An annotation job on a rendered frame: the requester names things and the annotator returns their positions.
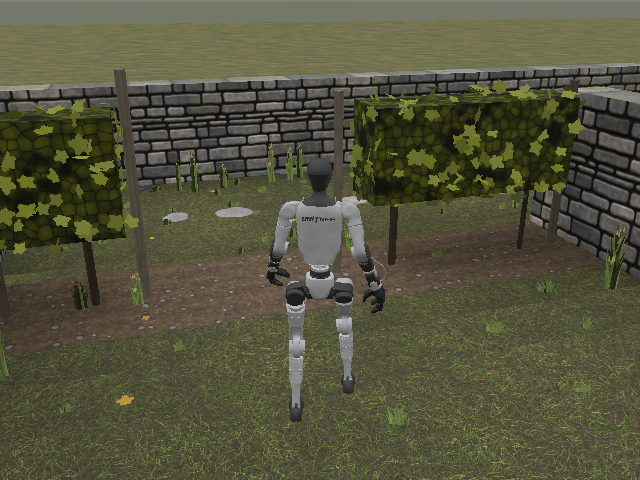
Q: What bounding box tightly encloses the robot left upper arm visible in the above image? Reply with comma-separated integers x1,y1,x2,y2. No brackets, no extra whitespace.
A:
272,201,299,255

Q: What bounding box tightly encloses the robot left hand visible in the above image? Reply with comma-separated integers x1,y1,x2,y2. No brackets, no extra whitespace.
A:
266,268,290,286

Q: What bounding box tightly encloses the left robot forearm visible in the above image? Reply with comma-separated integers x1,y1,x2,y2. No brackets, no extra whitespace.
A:
268,239,284,272

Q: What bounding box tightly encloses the robot right hand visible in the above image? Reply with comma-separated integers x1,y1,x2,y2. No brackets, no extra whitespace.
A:
363,282,385,314

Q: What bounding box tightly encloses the robot right upper arm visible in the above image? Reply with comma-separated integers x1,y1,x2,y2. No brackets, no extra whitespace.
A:
340,202,367,259

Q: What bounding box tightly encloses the right robot forearm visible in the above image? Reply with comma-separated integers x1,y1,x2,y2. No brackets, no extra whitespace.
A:
358,243,382,291

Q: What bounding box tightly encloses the robot foot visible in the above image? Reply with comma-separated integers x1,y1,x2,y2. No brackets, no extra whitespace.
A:
341,373,355,394
289,396,304,422

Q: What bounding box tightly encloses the robot right foot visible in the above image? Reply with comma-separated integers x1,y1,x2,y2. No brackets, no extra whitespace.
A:
341,373,355,394

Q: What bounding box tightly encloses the robot left foot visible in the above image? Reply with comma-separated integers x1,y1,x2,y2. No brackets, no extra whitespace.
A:
289,396,304,422

